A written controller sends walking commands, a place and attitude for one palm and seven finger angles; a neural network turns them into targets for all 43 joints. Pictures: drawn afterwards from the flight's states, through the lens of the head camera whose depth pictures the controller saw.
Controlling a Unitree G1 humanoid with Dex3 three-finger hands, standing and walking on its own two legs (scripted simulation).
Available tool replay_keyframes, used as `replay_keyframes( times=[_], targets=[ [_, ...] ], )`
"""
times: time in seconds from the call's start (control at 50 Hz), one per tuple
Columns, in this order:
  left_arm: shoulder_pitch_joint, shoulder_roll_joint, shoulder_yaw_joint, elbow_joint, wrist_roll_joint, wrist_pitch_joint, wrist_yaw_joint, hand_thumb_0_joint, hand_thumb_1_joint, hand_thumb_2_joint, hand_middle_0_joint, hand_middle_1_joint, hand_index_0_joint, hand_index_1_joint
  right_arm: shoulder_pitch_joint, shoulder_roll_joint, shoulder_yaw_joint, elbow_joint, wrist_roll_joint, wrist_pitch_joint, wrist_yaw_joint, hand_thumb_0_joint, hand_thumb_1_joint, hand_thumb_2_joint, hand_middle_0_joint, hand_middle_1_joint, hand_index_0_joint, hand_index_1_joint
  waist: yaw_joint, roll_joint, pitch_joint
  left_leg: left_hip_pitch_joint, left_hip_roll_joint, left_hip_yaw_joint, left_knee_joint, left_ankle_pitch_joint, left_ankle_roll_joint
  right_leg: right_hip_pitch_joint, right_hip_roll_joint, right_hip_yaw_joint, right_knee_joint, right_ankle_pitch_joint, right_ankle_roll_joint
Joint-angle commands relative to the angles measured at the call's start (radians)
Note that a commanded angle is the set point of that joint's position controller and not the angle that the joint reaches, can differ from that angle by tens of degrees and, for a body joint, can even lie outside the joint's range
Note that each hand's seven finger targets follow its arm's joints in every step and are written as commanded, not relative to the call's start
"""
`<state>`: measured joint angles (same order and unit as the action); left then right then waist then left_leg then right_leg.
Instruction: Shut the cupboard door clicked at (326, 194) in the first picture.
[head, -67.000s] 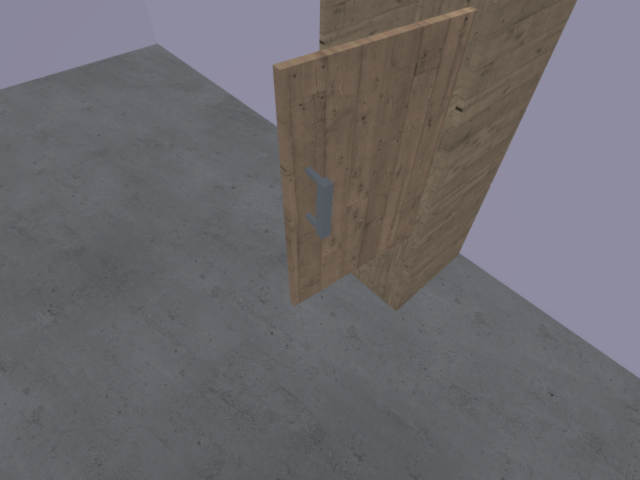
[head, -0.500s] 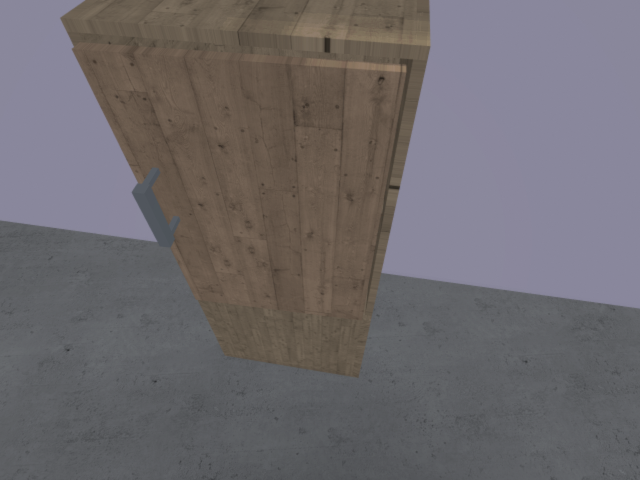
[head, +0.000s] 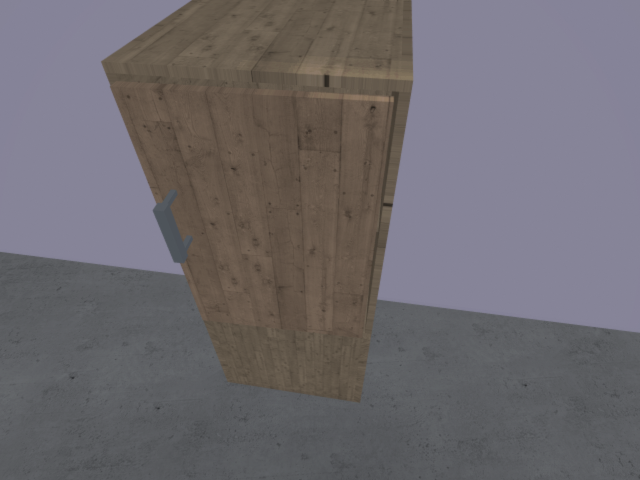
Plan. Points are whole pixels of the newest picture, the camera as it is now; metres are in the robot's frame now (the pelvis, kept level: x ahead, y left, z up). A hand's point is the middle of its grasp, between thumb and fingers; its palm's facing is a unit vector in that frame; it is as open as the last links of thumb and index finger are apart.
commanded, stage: look again from close up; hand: left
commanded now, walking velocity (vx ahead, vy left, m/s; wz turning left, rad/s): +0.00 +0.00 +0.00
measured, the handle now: (176, 227) +0.52 +0.29 +0.00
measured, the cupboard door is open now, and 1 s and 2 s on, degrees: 2 2 2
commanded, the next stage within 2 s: shuffle to correct the standing spot in 0.24 s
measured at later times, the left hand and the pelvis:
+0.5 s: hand out of the picture -0.03 +0.16 -0.18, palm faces +0.02 -0.99 -0.15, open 7.4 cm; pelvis -0.01 +0.01 +0.00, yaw -1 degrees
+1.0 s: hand out of the picture +0.08 +0.24 -0.19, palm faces +0.01 -0.97 -0.22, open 7.4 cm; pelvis +0.05 +0.06 -0.01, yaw -4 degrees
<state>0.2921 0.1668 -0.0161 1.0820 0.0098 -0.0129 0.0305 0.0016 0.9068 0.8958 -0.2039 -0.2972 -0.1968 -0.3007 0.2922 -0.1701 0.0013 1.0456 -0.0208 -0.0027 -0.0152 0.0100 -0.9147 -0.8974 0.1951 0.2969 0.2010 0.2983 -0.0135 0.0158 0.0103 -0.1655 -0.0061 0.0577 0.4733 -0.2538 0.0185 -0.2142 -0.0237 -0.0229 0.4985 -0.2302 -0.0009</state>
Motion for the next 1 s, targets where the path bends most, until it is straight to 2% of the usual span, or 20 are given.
replay_keyframes(
  times=[0.0, 0.2, 0.32, 0.34, 0.42, 0.5, 0.54, 0.58, 0.62, 0.68, 0.7, 0.72, 0.78, 0.8, 0.88, 0.92, 0.94, 0.96, 0.98],
  targets=[
    [0.029, 0.102, 0.016, -0.048, 0.003, -0.012, 0.003, 0.000, 0.900, 0.900, -0.200, -0.300, -0.200, -0.300, 0.050, -0.101, -0.015, -0.034, 0.003, -0.017, -0.001, 0.000, -0.900, -0.900, 0.200, 0.300, 0.200, 0.300, 0.002, -0.028, 0.116, -0.126, 0.088, -0.126, -0.165, -0.113, 0.015, -0.060, -0.063, 0.106, -0.144, -0.137, -0.038],
    [0.066, 0.081, 0.013, -0.027, 0.004, -0.013, 0.000, 0.000, 0.900, 0.900, -0.200, -0.300, -0.200, -0.300, 0.066, -0.094, -0.008, -0.001, 0.005, -0.023, -0.003, 0.000, -0.900, -0.900, 0.200, 0.300, 0.200, 0.300, 0.012, -0.010, 0.096, -0.139, 0.092, -0.133, -0.188, -0.126, 0.015, -0.029, -0.068, 0.094, -0.142, -0.090, -0.033],
    [0.077, 0.067, 0.010, -0.005, 0.002, -0.017, 0.001, 0.000, 0.900, 0.900, -0.200, -0.300, -0.200, -0.300, 0.077, -0.076, -0.004, 0.027, 0.008, -0.024, -0.005, 0.000, -0.900, -0.900, 0.200, 0.300, 0.200, 0.300, 0.011, -0.030, 0.092, -0.120, 0.088, -0.118, -0.169, -0.073, 0.011, -0.025, -0.075, 0.099, -0.154, -0.067, -0.034],
    [0.083, 0.063, 0.011, -0.003, 0.001, -0.018, 0.001, 0.000, 0.900, 0.900, -0.200, -0.300, -0.200, -0.300, 0.086, -0.074, -0.004, 0.033, 0.007, -0.023, -0.005, 0.000, -0.900, -0.900, 0.200, 0.300, 0.200, 0.300, 0.013, -0.020, 0.079, -0.110, 0.083, -0.106, -0.162, -0.074, 0.010, -0.023, -0.079, 0.106, -0.157, -0.079, -0.037],
    [0.093, 0.075, 0.023, -0.006, 0.007, -0.014, 0.002, 0.000, 0.900, 0.900, -0.200, -0.300, -0.200, -0.300, 0.103, -0.069, -0.007, 0.041, 0.003, -0.011, -0.002, 0.000, -0.900, -0.900, 0.200, 0.300, 0.200, 0.300, 0.017, -0.030, 0.098, -0.118, 0.064, -0.068, -0.117, -0.128, 0.006, -0.054, -0.092, 0.151, -0.170, -0.203, -0.060],
    [0.098, 0.097, 0.043, -0.021, 0.009, -0.007, 0.004, 0.000, 0.900, 0.900, -0.200, -0.300, -0.200, -0.300, 0.117, -0.058, -0.014, 0.025, 0.001, 0.001, 0.003, 0.000, -0.900, -0.900, 0.200, 0.300, 0.200, 0.300, 0.018, -0.114, 0.131, -0.145, 0.036, -0.020, -0.035, -0.146, -0.001, -0.099, -0.136, 0.244, -0.228, -0.345, -0.093],
    [0.099, 0.103, 0.053, -0.030, 0.008, -0.005, 0.004, 0.000, 0.900, 0.900, -0.200, -0.300, -0.200, -0.300, 0.129, -0.053, -0.016, 0.021, -0.002, 0.000, 0.004, 0.000, -0.900, -0.900, 0.200, 0.300, 0.200, 0.300, 0.014, -0.115, 0.122, -0.125, 0.031, -0.009, -0.007, -0.124, -0.004, -0.119, -0.156, 0.270, -0.238, -0.354, -0.109],
    [0.090, 0.106, 0.060, -0.043, 0.010, -0.003, 0.005, 0.000, 0.900, 0.900, -0.200, -0.300, -0.200, -0.300, 0.142, -0.051, -0.019, 0.020, -0.002, -0.005, 0.004, 0.000, -0.900, -0.900, 0.200, 0.300, 0.200, 0.300, 0.014, -0.075, 0.113, -0.102, 0.039, -0.007, -0.030, -0.115, -0.002, -0.124, -0.140, 0.248, -0.201, -0.295, -0.110],
    [0.081, 0.092, 0.062, -0.054, 0.012, 0.001, 0.003, 0.000, 0.900, 0.900, -0.200, -0.300, -0.200, -0.300, 0.150, -0.059, -0.021, 0.011, -0.003, -0.011, 0.004, 0.000, -0.900, -0.900, 0.200, 0.300, 0.200, 0.300, 0.013, -0.026, 0.120, -0.094, 0.065, -0.038, -0.079, -0.129, 0.011, -0.138, -0.103, 0.207, -0.129, -0.236, -0.100],
    [0.070, 0.058, 0.057, -0.068, 0.020, 0.005, 0.000, 0.000, 0.900, 0.900, -0.200, -0.300, -0.200, -0.300, 0.156, -0.094, -0.027, -0.002, 0.002, -0.017, 0.001, 0.000, -0.900, -0.900, 0.200, 0.300, 0.200, 0.300, 0.019, 0.061, 0.112, -0.098, 0.143, -0.119, -0.188, -0.157, 0.053, -0.111, -0.029, 0.081, 0.016, -0.103, -0.070],
    [0.071, 0.041, 0.053, -0.071, 0.022, 0.004, 0.000, 0.000, 0.900, 0.900, -0.200, -0.300, -0.200, -0.300, 0.148, -0.103, -0.028, -0.010, 0.003, -0.018, -0.001, 0.000, -0.900, -0.900, 0.200, 0.300, 0.200, 0.300, 0.026, 0.086, 0.114, -0.100, 0.162, -0.135, -0.207, -0.119, 0.070, -0.103, -0.017, 0.052, 0.055, -0.073, -0.063],
    [0.075, 0.035, 0.051, -0.068, 0.022, 0.002, 0.000, 0.000, 0.900, 0.900, -0.200, -0.300, -0.200, -0.300, 0.137, -0.105, -0.026, -0.017, 0.004, -0.018, -0.003, 0.000, -0.900, -0.900, 0.200, 0.300, 0.200, 0.300, 0.034, 0.078, 0.112, -0.094, 0.166, -0.132, -0.196, -0.050, 0.081, -0.093, -0.014, 0.041, 0.069, -0.052, -0.061],
    [0.096, 0.048, 0.053, -0.059, 0.016, -0.003, 0.005, 0.000, 0.900, 0.900, -0.200, -0.300, -0.200, -0.300, 0.131, -0.097, -0.021, -0.028, 0.005, -0.020, -0.007, 0.000, -0.900, -0.900, 0.200, 0.300, 0.200, 0.300, 0.045, 0.027, 0.070, -0.063, 0.138, -0.087, -0.112, 0.214, 0.082, -0.038, -0.039, 0.064, 0.070, 0.035, -0.069],
    [0.101, 0.057, 0.056, -0.057, 0.013, -0.003, 0.008, 0.000, 0.900, 0.900, -0.200, -0.300, -0.200, -0.300, 0.129, -0.101, -0.022, -0.031, 0.004, -0.020, -0.008, 0.000, -0.900, -0.900, 0.200, 0.300, 0.200, 0.300, 0.047, 0.017, 0.064, -0.059, 0.129, -0.071, -0.083, 0.258, 0.073, -0.026, -0.054, 0.085, 0.072, 0.068, -0.075],
    [0.109, 0.111, 0.073, -0.066, 0.012, 0.002, 0.017, 0.000, 0.900, 0.900, -0.200, -0.300, -0.200, -0.300, 0.110, -0.094, -0.028, -0.056, 0.004, -0.010, -0.005, 0.000, -0.900, -0.900, 0.200, 0.300, 0.200, 0.300, 0.045, -0.090, 0.052, -0.104, 0.071, -0.017, 0.007, 0.198, 0.036, 0.028, -0.143, 0.176, 0.050, 0.218, -0.104],
    [0.107, 0.134, 0.085, -0.078, 0.011, 0.008, 0.023, 0.000, 0.900, 0.900, -0.200, -0.300, -0.200, -0.300, 0.099, -0.091, -0.033, -0.067, 0.002, -0.007, -0.004, 0.000, -0.900, -0.900, 0.200, 0.300, 0.200, 0.300, 0.043, -0.117, 0.034, -0.102, 0.051, -0.003, 0.047, 0.203, 0.018, 0.033, -0.177, 0.203, 0.063, 0.286, -0.115],
    [0.092, 0.139, 0.088, -0.087, 0.010, 0.014, 0.025, 0.000, 0.900, 0.900, -0.200, -0.300, -0.200, -0.300, 0.101, -0.092, -0.034, -0.073, 0.002, -0.004, -0.004, 0.000, -0.900, -0.900, 0.200, 0.300, 0.200, 0.300, 0.035, -0.102, 0.037, -0.084, 0.053, -0.008, 0.041, 0.226, 0.015, 0.006, -0.178, 0.193, 0.078, 0.284, -0.111],
    [0.065, 0.135, 0.089, -0.102, 0.010, 0.020, 0.027, 0.000, 0.900, 0.900, -0.200, -0.300, -0.200, -0.300, 0.112, -0.097, -0.037, -0.071, 0.002, -0.003, -0.006, 0.000, -0.900, -0.900, 0.200, 0.300, 0.200, 0.300, 0.022, -0.060, 0.040, -0.041, 0.073, -0.031, 0.015, 0.302, 0.016, -0.042, -0.152, 0.158, 0.122, 0.251, -0.098],
    [0.036, 0.115, 0.086, -0.120, 0.010, 0.026, 0.027, 0.000, 0.900, 0.900, -0.200, -0.300, -0.200, -0.300, 0.131, -0.112, -0.042, -0.067, 0.000, -0.001, -0.009, 0.000, -0.900, -0.900, 0.200, 0.300, 0.200, 0.300, 0.011, 0.034, 0.046, 0.031, 0.121, -0.076, -0.024, 0.476, 0.029, -0.120, -0.094, 0.092, 0.196, 0.164, -0.070]
  ],
)
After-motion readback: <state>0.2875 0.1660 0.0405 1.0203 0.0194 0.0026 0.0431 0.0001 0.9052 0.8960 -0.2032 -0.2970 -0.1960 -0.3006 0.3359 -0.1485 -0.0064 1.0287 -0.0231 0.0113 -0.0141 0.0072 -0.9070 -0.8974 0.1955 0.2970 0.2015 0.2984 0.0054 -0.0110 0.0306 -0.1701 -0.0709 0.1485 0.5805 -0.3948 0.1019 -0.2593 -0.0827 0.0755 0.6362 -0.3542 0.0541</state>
